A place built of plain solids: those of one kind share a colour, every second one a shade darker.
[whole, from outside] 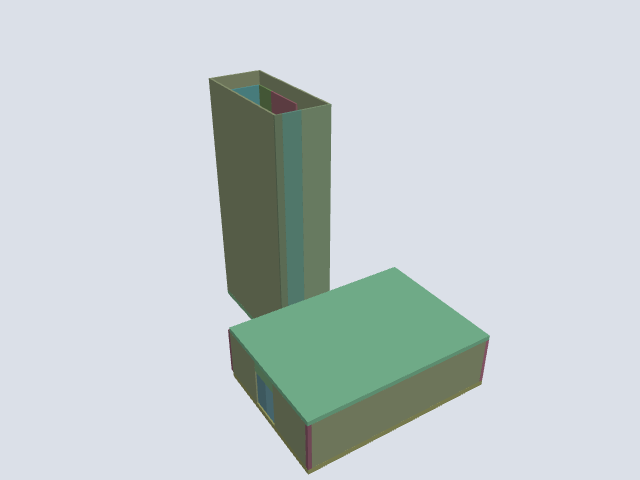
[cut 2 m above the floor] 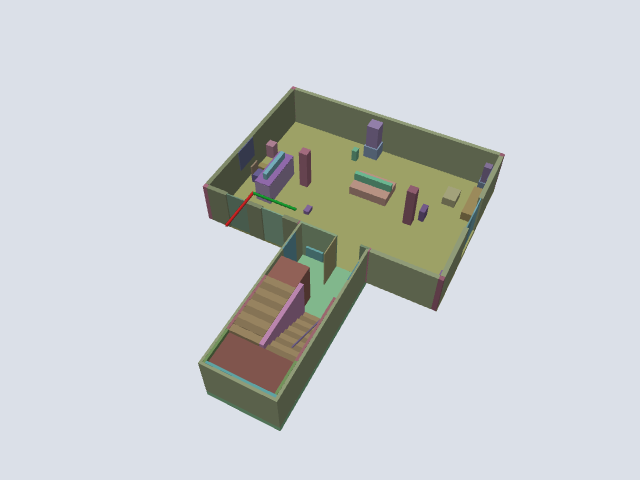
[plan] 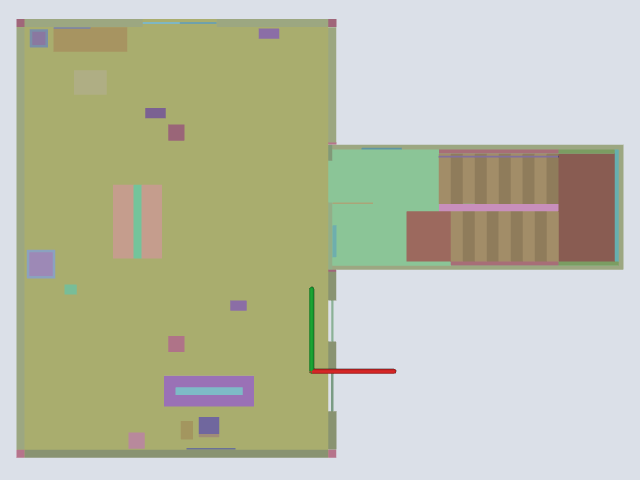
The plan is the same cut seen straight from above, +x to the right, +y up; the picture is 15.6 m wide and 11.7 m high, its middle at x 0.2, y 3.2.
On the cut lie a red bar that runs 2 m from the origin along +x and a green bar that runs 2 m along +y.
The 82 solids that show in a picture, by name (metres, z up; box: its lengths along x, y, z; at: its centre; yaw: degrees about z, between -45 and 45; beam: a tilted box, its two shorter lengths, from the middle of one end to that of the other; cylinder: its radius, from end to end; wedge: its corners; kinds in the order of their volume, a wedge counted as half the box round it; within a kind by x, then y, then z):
{
 "wall_1": {"box": [0.2, 10.3, 2.7], "at": [-7.1, 3.24, 1.35]},
 "wall_2": {"box": [2.88, 0.2, 2.7], "at": [-5.56, 8.49, 1.35]},
 "wall_3": {"box": [7.4, 0.2, 2.7], "at": [-3.3, -2.01, 1.35]},
 "wall_4": {"box": [2.72, 0.2, 2.7], "at": [-0.96, 8.49, 1.35]},
 "wall_5": {"box": [0.2, 0.94, 2.7], "at": [0.5, -1.44, 1.35]},
 "wall_6": {"box": [0.2, 0.7, 2.7], "at": [0.5, 0.38, 1.35]},
 "wall_7": {"box": [0.2, 0.7, 2.7], "at": [0.5, 2.08, 1.35]},
 "wall_8": {"box": [0.2, 2.82, 2.7], "at": [0.5, 6.98, 1.35]},
 "wall_9": {"box": [6.98, 0.1, 13.57], "at": [3.99, 2.52, 6.78]},
 "wall_10": {"box": [6.98, 0.12, 13.57], "at": [3.99, 5.46, 6.78]},
 "wall_11": {"box": [0.12, 3.05, 13.57], "at": [7.54, 4.0, 6.78]},
 "lobby_floor_slab_1": {"box": [7.6, 10.7, 0.3], "at": [-3.4, 3.24, -0.15]},
 "lobby_ceiling_slab_1": {"box": [7.6, 10.7, 0.25], "at": [-3.4, 3.24, 2.82]},
 "tread_slab_1": {"box": [0.3, 1.23, 0.17], "at": [3.24, 4.69, 0.08]},
 "tread_slab_2": {"box": [0.3, 1.23, 3.3], "at": [3.53, 3.29, 1.65]},
 "tread_slab_3": {"box": [0.3, 1.23, 0.33], "at": [3.54, 4.69, 0.17]},
 "tread_slab_4": {"box": [0.3, 1.23, 3.14], "at": [3.83, 3.29, 1.57]},
 "tread_slab_5": {"box": [0.3, 1.23, 0.5], "at": [3.83, 4.69, 0.25]},
 "tread_slab_6": {"box": [0.3, 1.23, 2.97], "at": [4.12, 3.29, 1.49]},
 "tread_slab_7": {"box": [0.3, 1.23, 0.66], "at": [4.12, 4.69, 0.33]},
 "tread_slab_8": {"box": [0.3, 1.23, 2.8], "at": [4.41, 3.29, 1.4]},
 "tread_slab_9": {"box": [0.3, 1.23, 0.82], "at": [4.41, 4.69, 0.41]},
 "tread_slab_10": {"box": [0.3, 1.23, 2.64], "at": [4.7, 3.29, 1.32]},
 "tread_slab_11": {"box": [0.3, 1.23, 0.99], "at": [4.7, 4.69, 0.5]},
 "tread_slab_12": {"box": [0.3, 1.23, 2.48], "at": [4.99, 3.29, 1.24]},
 "tread_slab_13": {"box": [0.3, 1.23, 1.15], "at": [5.0, 4.69, 0.58]},
 "tread_slab_14": {"box": [0.3, 1.23, 2.31], "at": [5.29, 3.29, 1.16]},
 "tread_slab_15": {"box": [0.29, 1.23, 1.32], "at": [5.29, 4.69, 0.66]},
 "tread_slab_16": {"box": [0.3, 1.23, 2.15], "at": [5.58, 3.29, 1.07]},
 "tread_slab_17": {"box": [0.3, 1.23, 1.48], "at": [5.58, 4.69, 0.74]},
 "tread_slab_18": {"box": [0.3, 1.23, 1.98], "at": [5.87, 3.29, 0.99]},
 "tread_slab_19": {"box": [0.3, 1.23, 1.65], "at": [5.87, 4.69, 0.83]},
 "landing_slab_1": {"box": [1.08, 1.23, 3.47], "at": [2.85, 3.29, 1.73]},
 "landing_slab_2": {"box": [1.38, 2.63, 1.82], "at": [6.7, 3.99, 0.91]},
 "wall_wall_1": {"box": [2.91, 0.1, 12.8], "at": [4.56, 5.36, 6.4]},
 "wall_wall_2": {"box": [2.63, 0.1, 12.8], "at": [4.7, 2.62, 6.4]},
 "floor_slab_1": {"box": [7.2, 3.05, 0.3], "at": [4.0, 4.0, -0.15]},
 "wall_spine_wall_1": {"box": [2.91, 0.18, 12.07], "at": [4.56, 3.99, 6.04]},
 "wall_land_wall_1": {"box": [1.37, 0.1, 12.8], "at": [6.7, 5.36, 6.4]},
 "wall_land_wall_2": {"box": [1.47, 0.1, 12.8], "at": [6.75, 2.62, 6.4]},
 "wall_land_far_wall_1": {"box": [0.1, 2.73, 12.8], "at": [7.43, 4.04, 6.4]},
 "wall_cheek_1": {"box": [0.1, 1.64, 13.57], "at": [0.45, 3.3, 6.78]},
 "wall_cheek_2": {"box": [0.1, 0.39, 13.57], "at": [0.45, 5.33, 6.78]},
 "lobby_desk_body_1": {"box": [2.2, 0.75, 1.1], "at": [-2.5, -0.48, 0.55]},
 "wall_head_1": {"box": [0.1, 1.01, 11.48], "at": [0.45, 4.62, 7.82]},
 "lobby_island_seat_1": {"box": [1.2, 1.8, 0.45], "at": [-4.25, 3.65, 0.22]},
 "lobby_column_shaft_1": {"box": [0.4, 0.4, 2.7], "at": [-3.3, 0.67, 1.35]},
 "lobby_column_shaft_2": {"box": [0.4, 0.4, 2.7], "at": [-3.3, 5.82, 1.35]},
 "lobby_planter_plant_1": {"box": [0.33, 0.33, 0.9], "at": [-6.65, 8.12, 1.1]},
 "lobby_planter_plant_2": {"box": [0.58, 0.58, 1.2], "at": [-6.6, 2.61, 1.25]},
 "lobby_seats_seat_1": {"box": [1.8, 0.6, 0.45], "at": [-5.4, 8.09, 0.22]},
 "wallpost_1": {"box": [0.2, 0.2, 2.7], "at": [-7.1, -2.01, 1.35]},
 "wallpost_2": {"box": [0.2, 0.2, 2.7], "at": [-7.1, 8.49, 1.35]},
 "wallpost_3": {"box": [0.2, 0.2, 2.7], "at": [0.5, -2.01, 1.35]},
 "wallpost_4": {"box": [0.2, 0.05, 2.7], "at": [0.5, 5.55, 1.35]},
 "wallpost_5": {"box": [0.2, 0.2, 2.7], "at": [0.5, 8.49, 1.35]},
 "lobby_planter_box_1": {"box": [0.45, 0.45, 0.65], "at": [-6.65, 8.12, 0.32]},
 "lobby_planter_box_2": {"box": [0.7, 0.7, 0.65], "at": [-6.6, 2.61, 0.32]},
 "lobby_lift_leaf_1": {"box": [0.06, 1.0, 2.1], "at": [0.5, -0.47, 1.05]},
 "lobby_lift_leaf_2": {"box": [0.06, 1.0, 2.1], "at": [0.5, 1.23, 1.05]},
 "wall_head_lobby_entrance_1": {"box": [1.8, 0.2, 0.6], "at": [-3.22, 8.49, 2.4]},
 "lobby_table_top_1": {"box": [0.8, 0.6, 0.42], "at": [-5.4, 7.04, 0.21]},
 "lobby_entrance_leaf_1": {"box": [0.9, 0.05, 2.1], "at": [-3.67, 8.49, 1.05]},
 "lobby_entrance_leaf_2": {"box": [0.9, 0.05, 2.1], "at": [-2.77, 8.49, 1.05]},
 "door_leaf_1": {"box": [0.98, 0.045, 2.06], "at": [1.5, 2.55, 1.03]},
 "door_leaf_2": {"box": [0.98, 0.045, 2.06], "at": [1.7, 5.43, 1.03]},
 "lobby_island_spine_1": {"box": [0.2, 1.8, 0.4], "at": [-4.25, 3.65, 0.65]},
 "lobby_left_box_1": {"box": [0.5, 0.25, 0.6], "at": [-3.81, 6.29, 0.3]},
 "lobby_left_box_2": {"box": [0.4, 0.25, 0.2], "at": [-1.79, 1.6, 0.1]},
 "lobby_left_box_3": {"box": [0.5, 0.25, 0.2], "at": [-1.04, 8.23, 0.1]},
 "lobby_bin_body_1": {"box": [0.4, 0.4, 0.75], "at": [-4.27, -1.69, 0.37]},
 "lobby_desk_chair_seat_1": {"box": [0.5, 0.5, 0.48], "at": [-2.5, -1.36, 0.24]},
 "lobby_desk_screen_1": {"box": [1.64, 0.19, 0.35], "at": [-2.5, -0.48, 1.31]},
 "door_front_leaf_open_1": {"box": [0.99, 0.045, 2.07], "at": [1.0, 4.1, 1.04]},
 "lobby_board_panel_1": {"box": [0.9, 0.04, 0.8], "at": [-5.84, 8.37, 1.5]},
 "lobby_board_panel_2": {"box": [1.2, 0.04, 1.2], "at": [-2.46, -1.89, 1.5]},
 "lobby_desk_counter_1": {"box": [2.2, 0.75, 0.04], "at": [-2.5, -0.48, 1.12]},
 "lobby_parcel_box_1": {"box": [0.3, 0.45, 0.45], "at": [-3.04, -1.44, 0.22]},
 "lobby_wet_floor_sign_body_1": {"box": [0.3, 0.25, 0.62], "at": [-5.88, 1.99, 0.31]},
 "furn_radiator_panel_body_1": {"box": [0.1, 0.78, 0.56], "at": [0.55, 3.17, 0.43]},
 "lobby_desk_chair_back_1": {"box": [0.5, 0.08, 0.47], "at": [-2.5, -1.57, 0.71]},
 "handrail_rail_1": {"beam": [0.045, 0.045], "from": [3.1, 5.24, 1.15], "to": [6.01, 5.24, 2.8]}
}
